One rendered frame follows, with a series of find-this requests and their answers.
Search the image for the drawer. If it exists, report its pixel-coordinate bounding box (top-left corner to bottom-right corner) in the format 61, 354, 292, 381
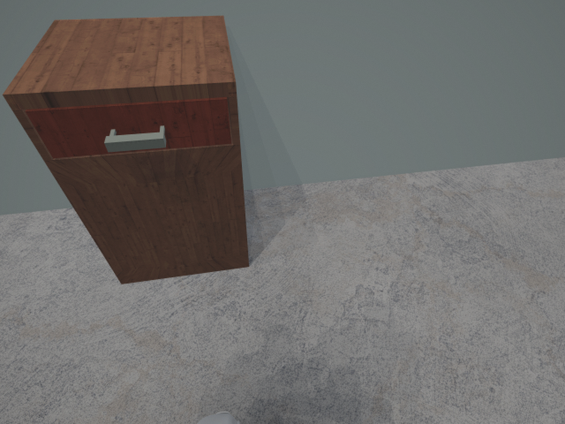
26, 97, 231, 158

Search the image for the cabinet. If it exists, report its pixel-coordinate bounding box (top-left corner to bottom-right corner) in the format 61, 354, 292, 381
3, 16, 249, 284

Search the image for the handle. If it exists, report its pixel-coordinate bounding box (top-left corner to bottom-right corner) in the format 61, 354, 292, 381
104, 125, 166, 152

